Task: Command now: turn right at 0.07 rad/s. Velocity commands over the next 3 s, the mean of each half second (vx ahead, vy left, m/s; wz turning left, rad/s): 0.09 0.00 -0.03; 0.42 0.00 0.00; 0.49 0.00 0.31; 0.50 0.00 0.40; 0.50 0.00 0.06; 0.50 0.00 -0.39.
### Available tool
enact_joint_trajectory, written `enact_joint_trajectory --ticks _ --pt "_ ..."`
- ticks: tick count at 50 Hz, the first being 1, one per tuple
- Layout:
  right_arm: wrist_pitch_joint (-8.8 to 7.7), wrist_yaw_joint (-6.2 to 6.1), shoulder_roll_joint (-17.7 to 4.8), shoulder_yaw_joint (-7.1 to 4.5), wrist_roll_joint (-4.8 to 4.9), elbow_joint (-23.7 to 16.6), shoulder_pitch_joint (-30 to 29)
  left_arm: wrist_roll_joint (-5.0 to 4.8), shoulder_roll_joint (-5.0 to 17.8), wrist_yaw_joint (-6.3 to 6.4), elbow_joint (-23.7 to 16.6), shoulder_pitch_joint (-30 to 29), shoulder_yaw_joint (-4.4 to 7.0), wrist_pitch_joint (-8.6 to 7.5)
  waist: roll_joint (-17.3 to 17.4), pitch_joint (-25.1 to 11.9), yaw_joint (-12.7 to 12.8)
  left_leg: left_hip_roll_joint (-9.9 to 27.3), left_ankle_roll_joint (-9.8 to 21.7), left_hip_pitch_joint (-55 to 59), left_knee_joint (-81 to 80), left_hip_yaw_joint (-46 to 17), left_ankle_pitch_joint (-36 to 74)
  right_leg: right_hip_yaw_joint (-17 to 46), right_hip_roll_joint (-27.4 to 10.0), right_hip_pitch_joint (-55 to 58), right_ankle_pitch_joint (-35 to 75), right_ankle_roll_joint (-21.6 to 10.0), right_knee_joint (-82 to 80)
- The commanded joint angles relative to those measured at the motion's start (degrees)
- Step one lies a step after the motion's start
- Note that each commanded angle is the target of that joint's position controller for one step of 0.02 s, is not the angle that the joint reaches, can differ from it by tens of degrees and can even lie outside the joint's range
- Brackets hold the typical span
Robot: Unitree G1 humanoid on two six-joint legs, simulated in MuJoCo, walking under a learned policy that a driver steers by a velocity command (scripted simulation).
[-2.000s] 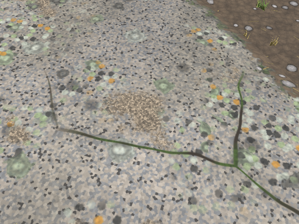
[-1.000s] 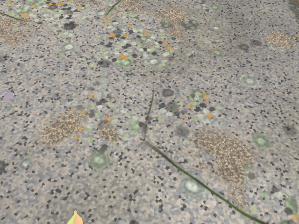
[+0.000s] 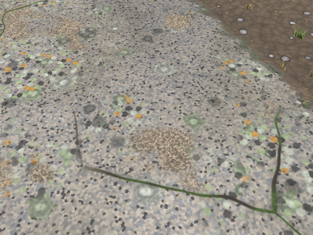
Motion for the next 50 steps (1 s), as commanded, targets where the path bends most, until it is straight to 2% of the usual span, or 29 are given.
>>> enact_joint_trajectory --ticks 1,6,13,14,15,16,18,19,21,23,24,25,26,27,28,29,30,31,32,33,34,36,39,42,45,47,48,49,50 --pt "-0.43 -0.35 -6.45 -1.5 0.17 -1.67 0.41 -0.16 8.15 0.21 -1.78 -0.62 1.79 -1.06 -4.09 -2.69 0.65 1.49 0.32 1.68 -2.45 -2.14 10.41 6.32 -5.61 0.62 14.51 -3.18 -5.49" --pt "-0.24 -0.58 -6.38 -1.52 0.26 0.44 0.3 -0.17 7.88 0.37 0.04 -1.35 1.63 -0.83 -2.05 -2.09 0.67 1.63 0.05 2.19 -3.2 -1.85 10.18 5.42 -4.67 0.43 13.94 -3.08 -5.25" --pt "-0.27 -1.05 -6.46 -1.4 0.38 3.16 0.42 -0.22 7.63 0.6 3.21 -1.33 1.47 -0.74 -1.5 -2.0 0.66 1.78 -0.09 2.31 -3.49 -1.49 9.71 4.21 -3.57 0.53 13.49 -2.71 -5.03" --pt "-0.23 -1.11 -6.19 -1.38 0.52 3.93 1.44 -0.37 7.8 0.75 4.07 -0.36 1.57 -0.6 -2.11 -3.11 0.64 0.8 0.04 2.34 -2.75 -0.21 4.2 3.84 -3.0 0.95 7.13 -3.05 -5.35" --pt "-0.17 -1.18 -6.06 -1.45 0.9 4.25 1.52 -0.84 8.75 0.92 4.58 0.32 1.97 -0.34 -2.98 -2.43 0.97 -0.64 0.49 0.41 -0.6 1.38 -3.64 4.22 -2.63 0.37 -4.16 -4.06 -5.81" --pt "-0.25 -1.23 -5.57 -1.39 1.22 4.09 0.87 -1.14 9.64 1.01 4.88 1.27 2.35 -0.16 -4.19 -0.46 1.7 -1.6 1.11 -3.06 1.94 2.23 -10.05 6.37 -3.55 -1.18 -17.33 -5.53 -7.56" --pt "-1.27 -1.18 -4.04 -1.05 1.73 2.59 -1.78 -1.39 11.44 0.99 5.47 4.55 2.93 -0.75 -9.12 4.22 3.61 -3.12 2.14 -11.76 10.06 2.34 -13.18 17.64 -10.36 -2.16 -32.54 -9.99 -14.76" --pt "-2.1 -0.9 -3.38 -0.87 2.15 1.84 -2.67 -1.57 12.63 0.94 5.95 5.71 3.3 -1.44 -11.66 5.87 3.89 -2.42 3.27 -14.32 13.88 0.49 -12.11 24.2 -14.53 -2.4 -34.03 -12.59 -17.62" --pt "-3.72 0.02 -4.52 -1.25 2.9 1.51 -2.35 -1.53 11.96 0.95 5.68 5.03 3.34 -3.0 -12.29 6.14 3.11 0.42 5.85 -18.14 18.61 -3.88 -14.42 28.17 -18.05 -0.73 -28.66 -14.28 -18.47" --pt "-4.97 1.02 -4.56 -1.37 3.14 2.66 0.43 -2.37 11.09 0.82 4.38 1.2 3.2 -3.49 -10.07 4.49 0.37 1.26 7.81 -12.61 10.45 -3.63 -12.57 22.25 -16.13 -1.47 -21.33 -11.86 -16.66" --pt "-5.33 1.29 -4.05 -1.56 2.88 5.13 5.12 -2.78 10.93 0.73 3.46 -2.27 3.13 -3.22 -8.77 2.87 -2.53 -0.54 8.0 -1.87 2.43 -0.78 -4.14 15.97 -12.51 -6.63 -16.87 -9.57 -14.27" --pt "-5.27 1.35 -4.14 -2.05 2.12 8.14 10.31 -2.38 9.6 0.62 2.97 -3.33 2.83 -3.05 -6.52 1.22 -4.33 -2.72 6.84 7.83 -0.13 0.21 2.09 10.44 -8.41 -11.57 -12.37 -7.45 -8.77" --pt "-5.14 1.19 -6.14 -2.75 1.53 9.99 16.46 -1.58 5.98 0.34 2.23 -3.87 1.78 -3.33 1.71 -1.14 -5.86 3.47 7.75 15.6 -4.36 -9.49 -2.01 3.36 -3.47 -17.83 -7.95 -4.17 4.95" --pt "-5.33 1.44 -13.01 -4.13 1.67 9.92 20.74 -1.3 3.89 0.41 -0.3 -4.62 1.23 -4.25 17.3 -1.84 -6.18 16.78 14.57 20.81 -14.94 -34.1 -10.59 -3.44 3.11 -29.19 -12.38 -0.32 22.65" --pt "-5.95 1.74 -10.67 -3.01 0.8 9.38 18.72 -2.62 6.88 0.53 -0.43 -4.8 2.0 -5.09 13.07 0.35 -4.88 20.87 18.84 17.8 -17.97 -43.03 -17.1 2.29 1.3 -34.09 -18.16 -0.88 33.46" --pt "-6.53 1.65 -7.55 -2.11 1.11 7.99 14.6 -3.63 7.62 0.15 0.24 -3.0 2.17 -5.73 8.2 4.31 -2.56 19.39 17.69 17.18 -17.74 -38.43 -18.16 4.21 -2.05 -38.19 -12.76 -2.09 37.63" --pt "-6.83 1.76 -6.19 -1.69 1.23 7.13 12.37 -3.49 7.73 -0.13 1.28 -1.71 2.24 -6.13 5.94 4.82 -1.54 16.62 15.38 17.09 -17.68 -32.31 -14.94 3.34 -4.05 -38.93 -6.94 -2.93 38.05" --pt "-6.84 1.98 -6.2 -1.49 1.25 6.72 11.15 -2.83 7.94 -0.23 1.59 -2.12 2.51 -6.45 4.16 5.09 -1.07 15.04 13.58 17.08 -17.97 -27.75 -8.16 2.8 -5.4 -39.16 -2.37 -3.2 36.26" --pt "-6.63 2.04 -4.89 -0.97 0.99 6.67 11.14 -2.18 8.09 -0.54 1.54 -2.92 2.8 -6.49 3.94 4.63 -0.88 13.36 12.08 16.47 -18.07 -22.91 0.49 2.29 -6.5 -37.37 1.06 -3.04 33.85" --pt "-6.26 1.97 -3.73 -0.55 0.79 6.96 12.3 -1.84 7.24 -1.01 1.58 -3.11 2.77 -6.38 4.69 3.53 -0.94 11.72 11.36 16.22 -17.97 -18.87 8.24 1.1 -6.61 -35.32 3.27 -2.54 31.96" --pt "-5.95 1.75 -3.54 -0.42 0.75 7.37 13.75 -1.62 5.95 -1.37 1.48 -3.5 2.56 -6.17 5.06 2.71 -1.12 10.79 11.39 16.3 -17.75 -15.91 14.97 -0.18 -6.3 -34.4 5.0 -1.8 30.34" --pt "-5.35 1.01 -4.4 -0.46 0.74 7.57 14.97 -1.5 4.01 -1.67 0.14 -6.64 2.0 -5.69 4.03 3.01 -1.6 9.56 11.68 14.82 -18.36 -11.89 21.35 -1.9 -5.61 -33.63 8.27 -0.27 24.78" --pt "-4.97 0.1 -5.73 -0.57 0.65 7.25 15.24 -1.82 2.22 -1.97 -2.59 -13.52 1.0 -5.64 3.89 4.97 -2.89 7.66 11.07 9.21 -20.97 -7.83 20.08 -4.05 -3.54 -27.73 15.71 0.67 11.86" --pt "-5.0 -0.08 -6.1 -0.85 1.13 8.31 17.75 -2.22 2.8 -2.58 -4.37 -17.68 0.73 -5.75 4.53 7.0 -3.55 9.11 11.48 9.4 -22.36 -6.86 19.02 -4.64 -2.33 -24.73 19.1 -0.16 5.28" --pt "-4.61 -0.08 -6.57 -1.46 1.72 8.74 17.61 -2.36 4.37 -3.36 -5.79 -18.88 0.99 -6.23 4.62 6.84 -1.82 11.7 10.76 15.15 -19.3 -6.13 26.22 -3.51 -2.08 -24.05 17.27 -2.69 1.5" --pt "-4.1 -0.19 -8.03 -2.14 1.46 8.26 16.17 -2.22 6.89 -3.31 -5.04 -14.28 2.12 -6.34 6.26 2.06 1.73 12.52 9.61 18.58 -12.23 -5.37 44.99 -4.63 0.33 -16.92 13.87 -4.7 1.68" --pt "-3.52 -0.21 -8.49 -2.39 1.16 8.04 15.37 -2.28 8.77 -2.95 -3.26 -7.46 3.19 -6.2 7.3 -2.66 5.41 11.8 8.82 18.7 -4.17 -4.31 54.81 -5.81 2.16 -8.65 12.56 -6.17 2.01" --pt "-3.02 -0.24 -8.0 -2.2 0.92 7.56 14.71 -2.36 10.9 -2.35 -0.17 2.53 4.48 -5.83 6.89 -8.45 10.11 9.55 7.18 13.63 7.55 -2.93 56.13 -5.62 2.22 4.91 13.67 -7.92 1.7" --pt "-3.03 -0.24 -5.73 -1.28 -0.02 6.12 15.4 -1.46 14.55 -1.55 2.08 13.09 5.42 -5.4 0.21 -16.57 12.68 6.37 5.9 -1.52 25.82 -2.24 35.95 8.01 -9.21 24.09 10.84 -11.5 4.33"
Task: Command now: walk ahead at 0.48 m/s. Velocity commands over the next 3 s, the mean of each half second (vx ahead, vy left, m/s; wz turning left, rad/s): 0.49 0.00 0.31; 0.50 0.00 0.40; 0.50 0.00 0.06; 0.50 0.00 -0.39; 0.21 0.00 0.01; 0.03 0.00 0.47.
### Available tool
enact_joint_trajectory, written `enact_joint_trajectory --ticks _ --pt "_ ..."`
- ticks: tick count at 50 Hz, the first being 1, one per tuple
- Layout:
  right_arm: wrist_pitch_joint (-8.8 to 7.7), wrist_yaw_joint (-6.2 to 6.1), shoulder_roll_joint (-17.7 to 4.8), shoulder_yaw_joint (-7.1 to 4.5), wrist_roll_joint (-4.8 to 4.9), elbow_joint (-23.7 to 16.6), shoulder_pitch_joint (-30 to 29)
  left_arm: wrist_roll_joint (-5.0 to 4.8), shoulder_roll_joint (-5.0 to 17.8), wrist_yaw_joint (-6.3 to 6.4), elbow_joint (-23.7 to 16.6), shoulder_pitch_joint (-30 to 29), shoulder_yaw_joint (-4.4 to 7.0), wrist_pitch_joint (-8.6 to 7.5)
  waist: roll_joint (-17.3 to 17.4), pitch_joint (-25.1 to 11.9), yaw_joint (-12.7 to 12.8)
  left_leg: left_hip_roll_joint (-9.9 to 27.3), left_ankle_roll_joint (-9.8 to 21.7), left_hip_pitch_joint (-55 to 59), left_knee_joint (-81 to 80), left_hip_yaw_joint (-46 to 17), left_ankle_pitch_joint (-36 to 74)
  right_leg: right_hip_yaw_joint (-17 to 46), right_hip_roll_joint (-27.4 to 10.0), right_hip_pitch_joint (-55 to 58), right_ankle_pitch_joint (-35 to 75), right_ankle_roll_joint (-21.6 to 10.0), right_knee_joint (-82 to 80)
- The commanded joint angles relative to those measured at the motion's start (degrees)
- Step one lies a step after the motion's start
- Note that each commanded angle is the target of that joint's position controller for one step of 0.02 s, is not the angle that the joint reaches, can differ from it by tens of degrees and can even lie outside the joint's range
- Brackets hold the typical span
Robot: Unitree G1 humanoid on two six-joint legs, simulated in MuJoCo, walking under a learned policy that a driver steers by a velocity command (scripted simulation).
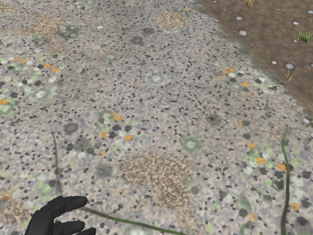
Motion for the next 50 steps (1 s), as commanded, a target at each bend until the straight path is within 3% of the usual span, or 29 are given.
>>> enact_joint_trajectory --ticks 1,2,3,4,5,6,8,11,14,17,20,22,25,26,27,28,29,30,31,32,33,34,37,42,46,50 --pt "-1.49 0.55 1.2 1.22 -0.08 -4.87 6.36 1.17 16.56 0.8 5.31 28.09 5.05 0.44 -14.61 -26.78 8.88 -4.87 0.8 -41.48 50.69 -4.7 -1.56 43.96 -23.68 56.16 -20.96 -16.64 -6.8" --pt "-3.21 0.91 -5.23 -0.17 1.74 -5.14 0.53 0.59 11.19 0.68 5.32 25.7 3.68 0.23 -9.47 -21.63 11.32 -2.88 2.22 -47.48 57.39 -11.45 -3.7 47.27 -21.72 51.38 -27.28 -14.19 -13.37" --pt "-4.03 1.0 -7.96 -1.14 3.42 -7.26 -5.21 0.51 8.96 0.87 4.58 20.17 2.98 -0.1 -7.37 -11.61 9.88 -0.03 3.17 -51.16 58.05 -9.72 1.04 36.94 -20.71 42.18 -23.64 -11.53 -14.76" --pt "-4.31 0.51 -8.1 -1.2 3.31 -7.68 -7.9 0.8 7.72 0.81 3.85 15.76 2.54 -0.66 -1.3 -7.33 7.81 3.21 3.46 -48.15 55.12 -8.74 6.72 29.28 -19.01 32.5 -15.65 -9.9 -16.51" --pt "-3.84 -0.05 -8.0 -1.89 2.31 -7.63 -9.31 1.49 5.85 0.53 3.88 13.23 2.09 -1.22 0.56 -4.35 5.87 5.16 3.6 -45.05 51.74 -8.36 10.11 22.92 -16.36 25.28 -9.37 -7.85 -18.07" --pt "-2.89 -0.11 -6.36 -1.91 2.12 -7.27 -6.55 2.26 5.43 0.49 4.31 12.24 1.94 -1.71 -2.65 -4.99 3.45 6.77 3.44 -40.95 50.06 -9.29 12.17 18.87 -15.61 21.42 -7.05 -7.69 -19.57" --pt "-1.26 -0.14 -4.31 -1.89 2.16 -7.08 -5.28 2.04 4.71 0.47 5.65 12.78 1.85 -2.17 -3.5 -3.38 2.34 7.68 2.87 -39.06 47.13 -9.23 12.34 13.58 -14.3 16.71 -5.73 -7.65 -22.28" --pt "-0.19 -0.37 -4.71 -2.12 1.62 -9.94 -10.97 2.29 7.34 1.56 7.11 14.65 2.4 -2.51 -2.5 0.11 2.66 8.16 1.51 -45.83 41.14 -9.95 18.56 8.64 -14.42 15.72 -3.48 -7.69 -24.94" --pt "-0.87 0.44 -4.69 -2.12 1.17 -11.63 -15.07 2.41 8.54 2.6 7.44 16.37 2.51 -2.23 -1.39 0.3 3.81 7.02 0.93 -48.71 31.12 -9.46 28.96 3.23 -13.12 18.97 1.39 -6.31 -24.88" --pt "-1.36 1.63 -3.4 -1.25 0.95 -14.15 -21.86 1.95 9.61 3.27 7.6 18.65 2.5 -1.78 -0.57 1.25 6.45 6.01 0.93 -47.58 21.54 -4.68 35.1 -1.42 -12.54 21.4 3.72 -4.91 -25.12" --pt "-1.41 2.85 -2.67 -0.52 1.08 -17.45 -27.58 1.43 10.4 3.53 8.77 23.13 2.67 -0.5 0.06 2.54 8.78 5.19 1.73 -51.3 16.36 -2.43 33.43 -3.24 -14.63 29.69 7.37 -4.54 -22.44" --pt "-1.37 3.83 -2.94 -0.43 1.19 -19.76 -29.81 1.09 11.03 3.64 8.98 24.58 2.91 0.77 -0.4 2.65 8.93 4.17 2.75 -53.07 14.57 -0.68 28.53 -4.09 -16.41 35.0 13.01 -4.07 -18.97" --pt "-0.94 4.83 -6.0 -1.82 1.41 -21.22 -25.83 0.96 13.38 4.24 7.44 22.44 3.56 2.31 -4.14 -2.27 4.79 -0.87 5.79 -43.62 14.19 3.99 19.64 -6.69 -17.18 37.79 39.18 -2.11 -7.59" --pt "-0.74 4.83 -8.26 -3.08 1.56 -20.2 -19.66 1.09 13.88 4.54 6.86 21.69 3.69 2.88 -4.92 -5.95 1.22 -3.35 7.35 -35.6 13.75 5.06 18.11 -7.57 -16.51 36.51 45.36 -1.23 1.39" --pt "-0.62 4.18 -11.67 -5.03 1.73 -18.04 -10.04 0.91 13.52 4.83 6.1 20.74 3.42 3.11 -3.64 -10.79 -3.94 -4.93 9.81 -21.02 9.54 3.7 21.72 -8.83 -14.34 29.82 41.18 0.86 14.36" --pt "0.11 2.68 -17.68 -7.06 1.49 -16.65 -2.55 1.91 10.43 4.74 4.05 22.5 2.31 2.26 5.18 -17.15 -5.1 6.22 14.98 -1.79 8.82 -14.9 19.77 -9.51 -10.15 11.75 18.19 3.7 33.94" --pt "-0.48 2.84 -20.19 -6.92 1.19 -18.2 -4.99 2.15 3.8 3.52 1.57 25.51 0.04 -0.2 15.1 -23.78 0.5 18.66 25.95 12.95 -0.25 -48.68 14.71 1.01 2.76 -9.32 -31.77 6.04 50.95" --pt "-0.83 2.95 -14.38 -5.23 0.45 -18.6 -4.02 0.21 9.68 2.56 0.39 18.53 1.41 -2.47 7.94 -23.26 -3.32 17.09 22.88 14.87 -3.24 -46.14 16.38 10.4 -0.34 -16.09 -30.56 4.38 53.55" --pt "-1.28 2.85 -11.87 -4.63 0.35 -18.58 -6.29 -1.07 10.42 2.17 -1.01 15.09 1.52 -3.58 5.46 -16.07 -2.7 14.96 20.31 8.65 -2.87 -36.11 22.52 9.8 -2.78 -18.1 -25.8 3.1 50.29" --pt "-1.61 2.88 -10.87 -4.38 0.7 -19.2 -10.05 -0.21 9.52 2.57 -0.87 14.64 1.43 -3.91 -0.33 -11.51 0.27 12.09 18.39 0.04 -3.07 -29.4 28.42 9.35 -5.18 -15.6 -22.25 3.08 44.5" --pt "-1.71 2.79 -9.01 -3.84 0.72 -20.01 -13.14 0.98 10.24 2.96 -0.47 14.62 2.05 -3.48 -0.91 -8.76 2.28 10.06 17.22 -6.58 -4.06 -24.89 33.24 8.93 -6.69 -12.05 -20.26 3.59 39.72" --pt "-1.73 2.61 -8.34 -3.48 0.13 -20.92 -14.64 1.28 10.25 2.85 -0.66 15.67 2.27 -2.67 0.48 -7.99 4.08 9.02 17.19 -11.22 -5.5 -23.58 35.37 9.27 -7.38 -8.41 -18.8 4.17 37.97" --pt "-1.93 1.73 -9.55 -3.75 0.59 -21.24 -14.48 2.0 8.15 2.79 -0.96 16.94 2.03 -0.67 1.3 -6.58 5.59 8.12 17.52 -18.02 -8.35 -19.16 39.25 7.51 -7.86 -6.09 -15.52 7.09 30.53" --pt "-1.53 0.45 -10.29 -3.63 0.62 -19.75 -10.89 1.84 5.78 2.48 -3.46 7.31 0.84 -0.53 4.24 -3.82 1.55 4.06 13.1 -22.59 -9.6 -11.62 32.89 5.3 -5.8 -2.69 3.74 8.47 9.54" --pt "-1.61 0.72 -10.76 -3.55 0.76 -17.76 -7.56 0.98 7.1 1.7 -5.26 2.1 0.96 -1.23 5.33 -1.7 -0.82 7.1 12.26 -18.56 -8.55 -14.35 26.2 5.71 -4.46 -2.6 7.57 6.75 2.35" --pt "-0.84 0.25 -11.32 -3.79 0.71 -16.6 -6.77 1.05 9.09 0.82 -5.85 3.4 1.64 -2.07 6.52 -1.26 0.92 11.15 10.84 -10.26 -3.79 -17.56 32.4 5.85 -3.85 -3.09 -0.83 3.2 -0.97"
Over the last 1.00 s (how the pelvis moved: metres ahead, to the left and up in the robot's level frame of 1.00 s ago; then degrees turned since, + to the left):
0.26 0.01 -0.03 1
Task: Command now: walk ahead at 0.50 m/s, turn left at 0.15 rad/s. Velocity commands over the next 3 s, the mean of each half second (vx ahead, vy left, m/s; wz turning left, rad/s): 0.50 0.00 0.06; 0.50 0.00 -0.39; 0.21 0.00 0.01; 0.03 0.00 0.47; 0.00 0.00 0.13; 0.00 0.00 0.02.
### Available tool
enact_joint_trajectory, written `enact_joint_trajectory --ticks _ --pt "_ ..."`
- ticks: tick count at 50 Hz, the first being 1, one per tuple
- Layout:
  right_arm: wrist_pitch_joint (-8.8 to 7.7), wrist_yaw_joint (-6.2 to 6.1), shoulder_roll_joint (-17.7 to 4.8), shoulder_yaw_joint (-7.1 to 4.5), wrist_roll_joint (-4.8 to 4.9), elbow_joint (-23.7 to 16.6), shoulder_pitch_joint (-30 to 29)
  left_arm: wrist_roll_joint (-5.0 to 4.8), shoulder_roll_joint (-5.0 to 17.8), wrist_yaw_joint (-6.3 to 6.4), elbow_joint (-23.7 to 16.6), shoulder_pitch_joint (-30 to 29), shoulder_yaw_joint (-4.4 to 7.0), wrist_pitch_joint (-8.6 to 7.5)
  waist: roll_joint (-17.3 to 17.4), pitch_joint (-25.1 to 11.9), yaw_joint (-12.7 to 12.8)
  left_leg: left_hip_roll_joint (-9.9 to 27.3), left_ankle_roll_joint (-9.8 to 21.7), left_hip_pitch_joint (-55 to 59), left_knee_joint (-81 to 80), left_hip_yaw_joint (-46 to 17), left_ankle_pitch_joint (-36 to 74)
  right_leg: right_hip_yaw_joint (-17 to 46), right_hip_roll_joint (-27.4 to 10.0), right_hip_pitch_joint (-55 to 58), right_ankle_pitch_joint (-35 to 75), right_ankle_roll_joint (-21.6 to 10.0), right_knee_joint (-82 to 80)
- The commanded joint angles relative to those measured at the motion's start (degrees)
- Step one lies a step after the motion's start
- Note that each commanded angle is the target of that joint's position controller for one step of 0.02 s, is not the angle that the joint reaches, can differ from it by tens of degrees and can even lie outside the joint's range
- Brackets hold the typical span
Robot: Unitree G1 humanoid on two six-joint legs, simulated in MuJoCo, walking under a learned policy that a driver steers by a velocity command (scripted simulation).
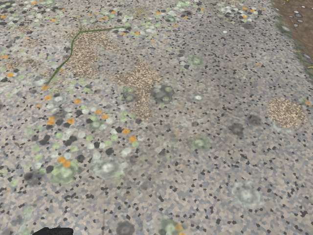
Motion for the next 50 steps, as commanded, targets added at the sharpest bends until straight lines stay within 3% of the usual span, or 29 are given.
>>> enact_joint_trajectory --ticks 1,2,3,4,5,6,7,8,9,11,13,18,23,25,27,28,29,30,31,32,33,34,35,36,38,41,46,50 --pt "0.21 -0.54 -9.44 -2.4 0.01 -1.76 0.78 -0.14 7.69 -0.32 -4.28 -1.51 2.35 -1.59 9.42 -0.02 2.84 17.21 6.99 1.65 1.63 -8.86 29.76 -1.05 0.88 4.09 -5.13 -3.04 -2.12" --pt "0.48 -0.55 -8.69 -2.05 -0.17 -2.04 0.05 0.02 9.16 -0.1 -2.38 4.71 3.3 -1.68 8.55 -3.81 6.0 14.39 5.76 1.1 8.73 -6.7 37.77 -2.42 2.2 12.63 -4.26 -4.6 -3.54" --pt "0.58 -0.54 -6.72 -1.07 -0.75 -3.01 -0.16 0.64 11.66 0.15 -0.72 13.59 4.13 -1.74 5.79 -11.51 9.71 11.15 3.94 -5.25 21.75 -3.99 33.82 3.0 -3.35 27.18 -2.38 -7.76 -1.17" --pt "-0.19 -0.49 -2.86 0.12 -0.31 -3.88 6.55 1.35 16.51 0.24 0.54 20.7 5.47 -1.34 -7.63 -19.5 8.67 2.48 -0.75 -25.6 43.07 0.91 12.9 25.82 -15.63 48.16 -10.28 -16.14 -3.47" --pt "-1.01 -0.32 -3.76 0.37 0.34 -3.62 7.33 -0.1 13.28 -0.43 1.82 22.42 4.67 -1.01 -13.94 -20.54 9.11 0.14 -1.45 -37.29 52.26 -2.66 -14.22 42.35 -19.7 52.44 -22.24 -19.02 -12.17" --pt "-1.36 -0.05 -7.98 -0.66 1.39 -4.11 2.62 -0.86 9.68 -0.38 1.27 19.03 3.57 -0.81 -7.35 -11.62 9.47 3.74 -1.01 -42.94 56.57 -3.96 -11.15 36.77 -18.52 46.4 -28.8 -16.3 -13.15" --pt "-1.55 0.03 -8.29 -0.58 1.17 -5.16 -1.86 -0.42 8.07 -0.16 0.31 15.29 3.01 -0.34 -2.48 -6.42 8.68 6.85 -0.65 -42.9 55.17 -1.46 -5.89 28.92 -16.21 38.69 -26.62 -14.15 -13.88" --pt "-1.63 0.0 -7.77 -0.66 0.3 -5.82 -4.49 0.18 6.99 -0.19 -0.02 12.37 2.51 -0.08 -0.27 -2.35 7.26 8.93 -0.8 -41.54 51.27 0.08 -1.97 23.62 -13.87 31.32 -21.09 -13.49 -15.61" --pt "-1.35 -0.05 -7.43 -0.96 -0.29 -5.74 -4.54 0.75 5.67 -0.2 -0.31 10.77 1.97 -0.21 -0.83 -1.14 5.72 10.8 -0.9 -38.75 47.94 0.16 0.85 19.83 -11.84 27.04 -15.88 -12.79 -17.01" --pt "-0.68 0.0 -5.4 -0.67 -0.24 -5.18 -2.33 0.7 5.91 -0.16 0.15 10.57 1.95 -0.51 -2.75 -1.68 4.23 11.85 -1.71 -35.0 44.75 1.16 3.02 15.33 -10.08 23.43 -9.03 -13.24 -19.2" --pt "-0.37 -0.21 -4.43 -0.38 -0.54 -5.86 -3.75 0.28 7.44 0.18 1.02 11.61 2.32 -0.8 -2.09 -1.15 4.1 12.42 -2.89 -36.43 40.83 2.12 5.88 11.74 -9.84 22.86 -2.66 -14.04 -20.67" --pt "-1.06 0.19 -2.38 0.49 -0.57 -8.18 -12.52 -0.44 8.92 1.16 2.8 15.09 2.58 0.13 -0.75 0.09 6.79 11.51 -4.08 -36.64 23.31 4.26 20.54 4.16 -7.08 24.91 4.63 -11.82 -21.45" --pt "-1.88 1.69 -1.95 0.91 0.17 -11.11 -21.66 -0.97 9.42 1.36 5.4 21.0 2.53 1.46 -0.49 2.67 10.15 9.09 -3.3 -35.91 13.07 5.57 23.56 4.78 -9.18 30.45 3.55 -11.42 -19.32" --pt "-2.43 2.38 -2.64 0.69 0.23 -12.3 -23.29 -1.1 9.8 1.66 6.11 21.99 2.69 2.32 -0.88 3.11 9.47 8.21 -2.36 -36.1 10.46 4.94 19.72 6.85 -10.91 33.93 5.88 -11.04 -16.54" --pt "-2.9 2.59 -4.42 0.02 0.12 -11.84 -20.42 -1.15 11.05 2.08 6.06 20.93 3.16 2.88 -2.14 1.54 6.86 6.9 -1.2 -30.42 8.34 5.04 15.96 8.33 -11.6 35.1 11.27 -10.03 -12.74" --pt "-3.1 2.37 -5.91 -0.76 -0.05 -10.61 -15.57 -1.21 11.6 2.18 5.71 19.4 3.28 3.03 -2.45 -1.3 3.68 5.53 -0.07 -22.39 6.54 6.27 15.95 7.48 -10.31 33.86 18.64 -9.09 -7.75" --pt "-3.17 1.81 -8.73 -2.11 -0.46 -8.28 -7.11 -0.84 10.45 2.15 5.18 18.64 2.8 2.95 -1.65 -7.43 -0.43 6.48 1.85 -8.38 7.03 5.94 18.5 5.52 -7.16 29.17 20.29 -7.42 1.78" --pt "-2.94 0.99 -12.99 -3.29 -1.58 -6.89 3.55 0.57 6.88 2.07 3.08 17.77 1.48 2.6 4.11 -17.01 -4.46 17.57 5.65 9.99 10.35 -5.01 20.93 3.13 -2.88 16.97 4.65 -5.13 19.1" --pt "-2.28 1.15 -15.89 -3.75 -1.77 -5.75 5.16 -0.4 0.43 1.7 2.53 26.59 -0.33 1.39 19.94 -25.05 -0.09 30.94 14.42 27.23 5.69 -29.56 12.83 1.55 5.23 -4.07 -34.28 -2.01 37.41" --pt "-1.9 0.97 -9.83 -2.5 -1.25 -6.08 5.22 -1.92 7.33 1.58 3.62 23.5 1.25 0.87 14.21 -22.58 -2.67 29.29 13.29 24.15 1.8 -31.77 4.14 6.6 2.34 -9.69 -35.32 -1.81 43.73" --pt "-1.88 0.65 -7.48 -1.65 -0.89 -6.1 1.62 -2.68 9.67 1.59 1.96 18.11 2.16 0.8 11.45 -13.16 -2.47 27.19 10.61 16.57 0.26 -22.26 4.87 5.39 -0.01 -12.69 -30.24 -1.8 44.62" --pt "-1.96 0.66 -6.25 -1.17 -0.99 -6.02 -2.0 -2.2 8.83 1.81 1.51 15.49 2.18 1.0 7.86 -8.6 -0.77 24.72 9.21 8.61 -1.75 -16.05 8.32 4.22 -2.34 -10.97 -25.56 -1.45 42.86" --pt "-2.12 0.87 -4.79 -0.78 -1.13 -5.81 -4.84 -1.46 8.18 1.91 1.21 14.35 2.46 1.47 7.51 -4.94 0.92 22.81 8.56 2.06 -4.1 -11.39 10.97 4.05 -3.68 -9.1 -22.71 -1.14 40.3" --pt "-2.49 0.99 -3.91 -0.56 -1.49 -5.58 -6.8 -1.48 7.04 1.87 1.42 15.63 2.61 2.33 8.47 -3.18 2.9 21.32 7.95 -2.78 -6.59 -7.26 12.37 4.38 -4.93 -5.8 -20.62 -0.92 38.88" --pt "-3.2 1.08 -4.12 -0.94 -1.38 -4.75 -8.66 -1.67 4.38 1.8 1.0 16.42 2.32 3.82 8.45 -1.33 4.72 21.1 8.43 -7.7 -10.01 -2.39 15.37 3.86 -5.73 -3.69 -18.98 -0.24 37.13" --pt "-3.61 0.62 -5.93 -1.73 -1.64 -3.26 -8.73 -1.06 3.77 1.79 -0.99 13.5 2.42 4.8 6.63 0.6 5.24 21.16 8.73 -8.34 -11.97 3.92 19.62 4.36 -6.25 -6.85 -12.71 0.73 31.85" --pt "-2.74 -0.29 -8.5 -2.55 -1.2 -1.51 -6.71 -0.84 2.42 -0.14 -3.9 4.81 1.7 4.02 5.03 2.43 2.29 19.49 6.56 -5.74 -12.09 13.29 21.31 0.15 -4.99 -4.83 0.34 -0.13 15.35" --pt "-1.31 -0.39 -10.4 -3.39 0.1 0.28 -3.72 -0.89 3.35 -1.21 -7.16 -0.9 1.83 4.23 5.08 4.15 0.65 22.05 5.23 2.19 -9.43 15.35 22.81 -2.18 -4.04 -6.57 -3.86 -2.34 9.17"
Over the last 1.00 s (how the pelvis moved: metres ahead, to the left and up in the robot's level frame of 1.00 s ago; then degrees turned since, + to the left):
0.57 0.09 0.02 23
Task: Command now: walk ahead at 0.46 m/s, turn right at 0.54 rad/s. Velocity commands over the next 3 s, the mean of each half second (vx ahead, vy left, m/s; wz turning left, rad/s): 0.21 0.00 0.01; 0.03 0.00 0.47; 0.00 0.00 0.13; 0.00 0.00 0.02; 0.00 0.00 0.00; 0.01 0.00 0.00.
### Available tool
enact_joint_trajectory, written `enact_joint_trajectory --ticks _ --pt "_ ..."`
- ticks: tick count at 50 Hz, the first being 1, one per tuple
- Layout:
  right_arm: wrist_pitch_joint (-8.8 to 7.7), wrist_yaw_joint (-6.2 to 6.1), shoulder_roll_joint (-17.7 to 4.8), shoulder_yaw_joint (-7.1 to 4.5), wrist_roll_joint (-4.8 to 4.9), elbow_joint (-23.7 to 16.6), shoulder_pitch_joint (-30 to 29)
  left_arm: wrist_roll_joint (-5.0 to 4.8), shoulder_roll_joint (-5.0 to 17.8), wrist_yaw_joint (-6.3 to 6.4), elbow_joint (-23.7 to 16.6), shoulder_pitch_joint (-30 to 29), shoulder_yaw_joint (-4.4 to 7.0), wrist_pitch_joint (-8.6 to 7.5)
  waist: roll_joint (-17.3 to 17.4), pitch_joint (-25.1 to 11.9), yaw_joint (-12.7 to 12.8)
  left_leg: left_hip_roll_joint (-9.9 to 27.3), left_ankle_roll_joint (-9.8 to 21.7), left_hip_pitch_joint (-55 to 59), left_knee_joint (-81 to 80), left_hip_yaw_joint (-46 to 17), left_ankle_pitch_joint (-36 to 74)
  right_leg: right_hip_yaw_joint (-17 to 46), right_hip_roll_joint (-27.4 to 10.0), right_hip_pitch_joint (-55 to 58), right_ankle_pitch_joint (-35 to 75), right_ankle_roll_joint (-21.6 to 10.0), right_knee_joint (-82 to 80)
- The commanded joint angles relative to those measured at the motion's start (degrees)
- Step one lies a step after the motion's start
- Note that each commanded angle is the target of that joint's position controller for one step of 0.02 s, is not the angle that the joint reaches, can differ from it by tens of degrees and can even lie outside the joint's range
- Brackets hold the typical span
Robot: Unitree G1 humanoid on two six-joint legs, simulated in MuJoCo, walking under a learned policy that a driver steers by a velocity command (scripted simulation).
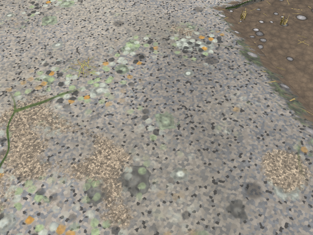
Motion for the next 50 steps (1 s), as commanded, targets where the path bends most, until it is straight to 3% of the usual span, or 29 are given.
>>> enact_joint_trajectory --ticks 1,3,4,5,6,7,8,9,10,11,13,15,18,23,28,31,32,33,34,35,36,37,38,39,41,45,50 --pt "0.5 -0.43 -10.66 -2.7 1.0 -2.85 -2.14 0.2 3.43 -0.95 -6.08 -5.42 0.7 -0.56 4.93 3.84 1.01 17.4 8.48 0.25 -1.2 -3.66 26.48 -2.34 1.02 -0.14 -3.64 -2.02 -3.85" --pt "1.66 -0.98 -12.3 -3.13 1.64 -3.35 -3.67 0.77 5.61 -1.17 -6.06 -0.81 2.03 -0.49 7.0 -0.27 4.25 16.59 6.57 1.64 9.75 -2.03 49.29 -6.31 5.61 7.87 -8.55 -3.88 -4.82" --pt "2.08 -1.13 -11.77 -2.79 1.97 -3.18 -3.84 0.95 7.43 -0.99 -4.17 6.76 3.28 -0.73 5.97 -4.62 8.4 14.51 4.96 -0.78 19.92 -1.19 52.78 -6.89 8.54 18.83 -4.18 -5.42 -9.38" --pt "1.76 -1.07 -9.9 -1.9 1.33 -2.82 -1.77 1.19 10.99 0.03 -2.54 13.43 4.85 -0.63 2.75 -9.16 11.47 11.44 1.87 -9.26 32.49 -0.53 42.74 -3.02 7.69 33.42 9.2 -7.33 -12.24" --pt "0.95 -0.27 -2.35 0.57 -2.58 -4.43 2.56 1.64 16.71 1.53 -2.38 14.73 5.26 -0.36 -14.4 -15.04 6.71 4.11 -1.85 -29.64 53.32 -1.18 -14.88 16.49 -8.22 52.45 40.53 -13.82 -6.61" --pt "-0.09 0.53 -3.85 1.42 -0.3 -2.58 7.29 2.24 14.95 1.01 -4.4 14.94 3.91 -0.89 -11.63 -30.11 7.48 -0.75 -2.83 -36.02 66.57 -14.79 -26.9 36.58 -19.65 60.22 37.81 -24.38 -12.73" --pt "-0.05 0.67 -8.82 -0.11 2.63 -1.86 1.17 2.28 11.06 0.53 -3.91 14.93 3.03 -0.98 -1.96 -26.99 10.55 1.79 -2.12 -37.05 67.68 -19.33 -22.32 28.46 -16.72 55.59 37.72 -21.67 -14.67" --pt "0.14 0.46 -7.88 0.19 3.16 -3.23 -2.65 1.49 9.6 0.51 -3.04 11.47 2.59 -1.43 -2.03 -18.14 9.2 4.08 -1.31 -40.51 63.63 -18.16 -18.72 19.96 -14.12 48.58 33.76 -18.74 -15.16" --pt "0.66 -0.23 -7.23 0.26 1.94 -2.39 -4.21 1.25 7.44 0.62 -2.78 8.05 1.92 -1.81 1.13 -12.98 7.52 6.18 -1.27 -39.24 59.52 -17.88 -15.21 15.91 -11.8 40.66 29.26 -16.18 -17.13" --pt "1.68 -0.71 -7.42 -0.06 1.37 -1.89 -3.78 1.62 5.9 0.78 -2.57 5.15 1.44 -1.98 0.36 -10.35 5.32 7.16 -1.31 -35.23 56.76 -18.37 -12.66 12.6 -10.51 33.75 27.38 -15.21 -19.48" --pt "3.8 -1.24 -6.07 -0.21 1.25 -0.05 0.19 3.09 4.32 0.83 -1.89 1.88 0.95 -2.78 -0.88 -9.49 2.13 6.92 -1.81 -26.52 53.29 -18.84 -8.43 7.19 -9.18 24.82 26.8 -14.37 -23.21" --pt "4.8 -1.88 -5.17 -0.26 0.89 0.07 0.64 3.49 4.77 1.35 -1.15 -0.66 1.05 -3.46 -1.82 -8.3 0.91 6.39 -2.65 -25.41 48.22 -18.62 -5.0 2.79 -8.58 22.55 26.63 -14.28 -25.18" --pt "5.49 -1.89 -5.18 -0.26 0.5 -1.73 -3.16 2.71 6.97 3.0 -0.07 -1.19 1.9 -2.54 -2.63 -7.25 2.11 6.71 -3.22 -28.3 41.84 -17.19 0.18 -0.43 -8.66 25.41 19.28 -13.66 -27.0" --pt "6.54 -0.96 -5.14 -0.55 0.78 -4.6 -8.4 2.33 7.47 4.45 1.32 -0.34 2.3 -0.15 -2.54 -4.18 4.6 7.11 -3.07 -31.18 35.92 -15.05 0.56 -1.68 -10.47 29.13 2.93 -13.33 -29.03" --pt "6.98 0.45 -4.79 -0.82 0.84 -6.94 -10.39 1.52 8.97 4.48 1.89 0.03 3.06 1.73 -3.59 -4.38 5.17 5.22 -1.73 -30.0 29.74 -11.6 -4.78 -2.87 -12.89 34.8 9.9 -12.19 -23.81" --pt "6.86 1.56 -4.5 -1.1 1.02 -6.71 -7.64 0.04 9.68 4.73 2.01 -1.3 3.47 2.46 -4.11 -5.63 2.73 2.64 0.96 -22.65 17.47 -8.52 2.12 -5.53 -12.05 35.3 13.6 -8.36 -16.72" --pt "6.7 1.4 -6.05 -1.69 0.72 -6.34 -5.85 -0.25 8.87 4.65 3.11 0.96 3.44 2.51 -2.38 -6.2 2.04 1.81 2.92 -17.17 10.93 -9.93 10.81 -7.55 -9.7 33.1 10.06 -4.89 -11.98" --pt "6.53 0.48 -11.64 -3.35 0.44 -6.27 -3.41 1.11 6.93 4.32 2.89 2.02 3.04 2.19 7.21 -7.82 2.41 8.08 6.52 -7.56 8.62 -20.28 31.2 -11.66 -4.59 24.03 -0.56 -0.04 -0.12" --pt "6.45 -0.41 -17.57 -4.42 -0.44 -6.91 -2.01 3.55 3.79 3.84 -0.46 -1.99 1.95 1.6 21.62 -8.0 2.81 21.34 17.47 2.18 10.65 -39.26 56.65 -11.89 5.22 4.5 -35.52 5.32 15.59" --pt "5.36 0.23 -15.12 -3.63 -1.64 -7.25 -0.05 2.67 5.46 3.63 -1.18 -5.25 2.33 1.2 14.25 -13.88 -0.55 23.46 23.47 2.88 9.83 -41.26 53.69 -1.06 6.89 1.0 -40.71 5.34 25.41" --pt "4.38 0.46 -13.88 -3.34 -1.36 -7.62 -2.69 0.94 6.7 3.48 -0.99 -6.08 2.75 1.18 10.56 -11.7 0.51 20.09 21.09 2.06 9.33 -36.15 48.99 1.34 5.74 -1.25 -36.4 4.59 28.06" --pt "3.89 0.03 -12.59 -3.23 -0.24 -8.01 -6.01 0.57 6.64 3.84 -0.17 -5.32 2.9 1.2 8.43 -9.59 2.16 16.65 17.5 0.68 9.57 -32.35 43.62 2.15 4.84 -2.75 -31.32 4.17 26.75" --pt "3.99 -0.41 -10.64 -2.64 0.85 -8.51 -8.2 1.05 7.33 4.33 0.38 -5.17 3.17 1.34 7.27 -8.4 2.89 15.36 15.44 -0.96 9.24 -31.11 40.73 2.65 4.21 -2.88 -28.03 4.3 24.81" --pt "4.33 -0.87 -9.95 -2.29 1.18 -8.89 -9.55 1.33 7.69 4.6 0.48 -4.73 3.4 1.47 7.59 -8.21 3.95 14.23 14.76 -3.79 8.7 -30.01 40.02 2.83 4.41 -0.22 -25.49 4.59 23.78" --pt "4.77 -1.34 -10.38 -2.35 0.58 -9.32 -9.42 1.17 6.53 4.62 0.73 -3.43 3.21 1.44 8.2 -9.1 4.56 12.96 14.67 -5.17 8.21 -29.42 39.48 2.48 5.82 2.69 -22.03 5.11 20.84" --pt "5.31 -1.89 -10.98 -2.44 0.51 -9.4 -9.34 0.95 5.16 4.54 1.09 -3.71 2.58 1.47 9.21 -9.06 3.7 11.95 13.99 -6.02 8.35 -29.54 33.6 2.6 6.34 6.5 -18.93 6.14 9.74" --pt "5.89 -1.32 -10.33 -1.57 -0.44 -8.89 -10.72 0.6 6.06 3.74 1.52 -3.5 2.49 1.54 11.3 -7.08 2.63 11.54 13.66 -12.07 8.51 -31.08 26.37 1.54 6.09 15.02 -19.01 5.49 2.07"
Over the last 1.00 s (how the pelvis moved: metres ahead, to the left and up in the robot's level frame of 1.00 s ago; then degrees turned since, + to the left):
0.54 -0.02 0.00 -14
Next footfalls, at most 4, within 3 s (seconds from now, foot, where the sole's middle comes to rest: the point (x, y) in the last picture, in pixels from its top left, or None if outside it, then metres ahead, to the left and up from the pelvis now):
0.10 right None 0.23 -0.13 -0.78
0.66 left None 0.21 0.11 -0.78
1.10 right None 0.30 -0.12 -0.78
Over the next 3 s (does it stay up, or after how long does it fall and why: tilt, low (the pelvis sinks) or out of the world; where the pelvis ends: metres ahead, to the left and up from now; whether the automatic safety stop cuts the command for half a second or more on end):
stays up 0.23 -0.03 0.00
